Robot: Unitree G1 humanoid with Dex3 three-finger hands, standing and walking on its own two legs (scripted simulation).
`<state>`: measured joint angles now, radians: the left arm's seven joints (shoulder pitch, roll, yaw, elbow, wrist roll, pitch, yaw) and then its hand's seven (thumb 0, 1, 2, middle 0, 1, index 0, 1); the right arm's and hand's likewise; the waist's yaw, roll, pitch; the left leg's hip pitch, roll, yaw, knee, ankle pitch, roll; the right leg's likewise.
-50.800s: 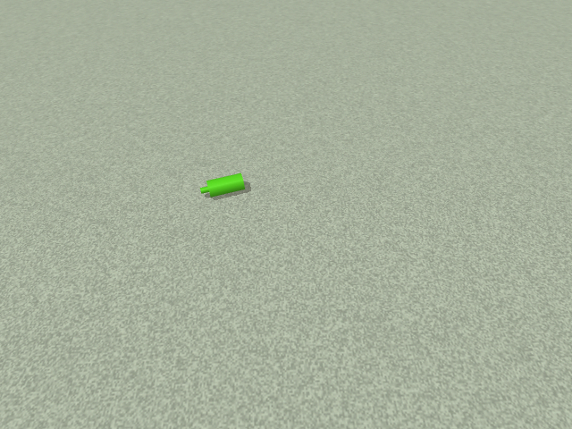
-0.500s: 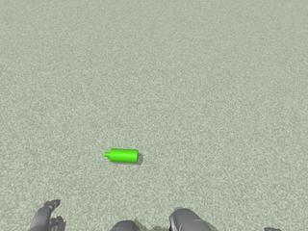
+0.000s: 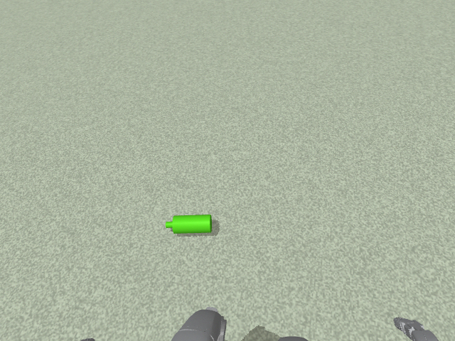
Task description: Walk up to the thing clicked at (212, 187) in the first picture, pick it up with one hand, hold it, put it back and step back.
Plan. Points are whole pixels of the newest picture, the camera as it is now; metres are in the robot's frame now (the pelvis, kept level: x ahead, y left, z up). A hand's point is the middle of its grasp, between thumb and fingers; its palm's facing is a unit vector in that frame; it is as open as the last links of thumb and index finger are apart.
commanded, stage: step back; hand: left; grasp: from above
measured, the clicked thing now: (188, 224) +0.65 +0.25 -0.72
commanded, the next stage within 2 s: none
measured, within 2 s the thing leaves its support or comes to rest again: neither
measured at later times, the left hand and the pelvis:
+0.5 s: hand out of the picture -0.06 +0.27 -0.15, palm faces +0.04 -0.93 -0.37, open 7.3 cm; pelvis -0.15 -0.01 +0.00, yaw +2 degrees
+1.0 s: hand out of the picture -0.23 +0.24 -0.15, palm faces +0.09 -0.90 -0.43, open 7.4 cm; pelvis -0.33 -0.04 -0.01, yaw +6 degrees
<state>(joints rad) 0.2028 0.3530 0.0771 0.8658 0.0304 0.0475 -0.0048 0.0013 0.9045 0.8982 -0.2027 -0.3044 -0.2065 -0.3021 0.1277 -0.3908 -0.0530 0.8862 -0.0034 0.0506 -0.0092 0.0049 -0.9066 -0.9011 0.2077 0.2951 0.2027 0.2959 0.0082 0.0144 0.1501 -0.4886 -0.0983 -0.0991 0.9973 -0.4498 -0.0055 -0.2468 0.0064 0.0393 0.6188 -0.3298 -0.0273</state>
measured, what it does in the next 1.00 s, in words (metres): walks backwards: left foot, then right foot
